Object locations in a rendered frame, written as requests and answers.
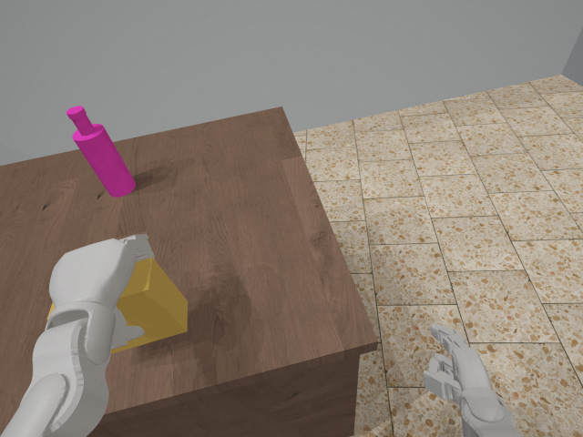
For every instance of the right robot hand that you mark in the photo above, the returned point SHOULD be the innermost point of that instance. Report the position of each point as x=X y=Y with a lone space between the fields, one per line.
x=448 y=378

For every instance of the robot left forearm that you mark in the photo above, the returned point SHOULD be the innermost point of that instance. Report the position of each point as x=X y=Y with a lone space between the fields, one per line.
x=68 y=394

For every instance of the left robot hand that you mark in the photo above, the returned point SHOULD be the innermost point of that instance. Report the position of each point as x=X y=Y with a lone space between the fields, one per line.
x=99 y=273

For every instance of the robot right forearm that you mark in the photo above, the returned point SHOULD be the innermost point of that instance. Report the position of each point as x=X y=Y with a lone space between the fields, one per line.
x=484 y=414

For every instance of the sponge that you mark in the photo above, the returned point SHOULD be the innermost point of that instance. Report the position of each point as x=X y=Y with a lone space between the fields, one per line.
x=152 y=302

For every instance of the table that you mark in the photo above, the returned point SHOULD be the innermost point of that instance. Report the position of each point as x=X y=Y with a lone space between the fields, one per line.
x=276 y=325

